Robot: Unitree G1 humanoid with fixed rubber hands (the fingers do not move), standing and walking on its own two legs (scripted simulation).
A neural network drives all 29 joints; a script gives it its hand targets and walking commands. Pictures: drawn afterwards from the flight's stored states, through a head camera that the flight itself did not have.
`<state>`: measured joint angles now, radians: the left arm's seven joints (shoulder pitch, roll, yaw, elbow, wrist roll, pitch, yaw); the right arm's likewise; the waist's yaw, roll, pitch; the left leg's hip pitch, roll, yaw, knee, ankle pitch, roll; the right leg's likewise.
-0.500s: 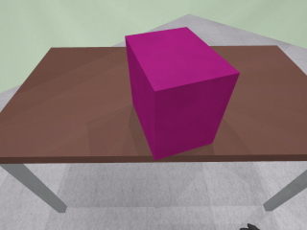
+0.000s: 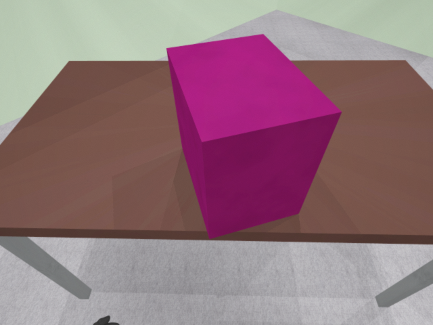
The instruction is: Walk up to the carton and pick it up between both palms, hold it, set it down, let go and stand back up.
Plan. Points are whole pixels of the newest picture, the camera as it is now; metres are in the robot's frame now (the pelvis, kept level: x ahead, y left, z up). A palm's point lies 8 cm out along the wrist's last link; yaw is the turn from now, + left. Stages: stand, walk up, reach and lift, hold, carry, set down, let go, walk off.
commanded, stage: walk up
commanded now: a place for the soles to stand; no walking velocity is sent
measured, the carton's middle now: (236, 135) +0.48 -0.02 +0.09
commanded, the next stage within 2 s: reach and lift in 1.34 s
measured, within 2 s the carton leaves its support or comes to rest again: neither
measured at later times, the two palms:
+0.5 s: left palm out of the picture +0.10 +0.26 -0.10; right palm out of the picture +0.11 -0.27 -0.09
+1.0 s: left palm out of the picture +0.04 +0.26 -0.10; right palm out of the picture +0.12 -0.27 -0.08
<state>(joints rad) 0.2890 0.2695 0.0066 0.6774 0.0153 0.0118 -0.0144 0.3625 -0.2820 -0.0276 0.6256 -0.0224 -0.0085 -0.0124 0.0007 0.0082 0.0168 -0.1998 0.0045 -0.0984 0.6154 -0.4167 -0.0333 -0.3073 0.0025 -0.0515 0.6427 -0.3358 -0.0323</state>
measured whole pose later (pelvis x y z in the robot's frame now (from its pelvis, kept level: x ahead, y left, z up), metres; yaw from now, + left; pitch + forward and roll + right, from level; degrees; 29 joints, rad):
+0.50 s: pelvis +0.00 -0.01 +0.00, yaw +3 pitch -2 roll -1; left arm 0.24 0.30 0.02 0.67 0.03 0.04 -0.03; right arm 0.34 -0.28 -0.03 0.59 -0.02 0.00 -0.02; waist 0.00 -0.01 0.05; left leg -0.20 0.01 -0.12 0.66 -0.44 -0.03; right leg -0.27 -0.01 -0.11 0.67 -0.37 -0.03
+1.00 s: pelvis -0.01 -0.02 +0.00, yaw +6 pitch -2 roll +0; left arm 0.30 0.30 0.01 0.70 0.01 0.03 -0.03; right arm 0.33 -0.28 -0.03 0.61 -0.02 -0.01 -0.02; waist 0.02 0.00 0.04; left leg -0.21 0.02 -0.09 0.60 -0.36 -0.04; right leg -0.25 -0.02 -0.15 0.61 -0.33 -0.05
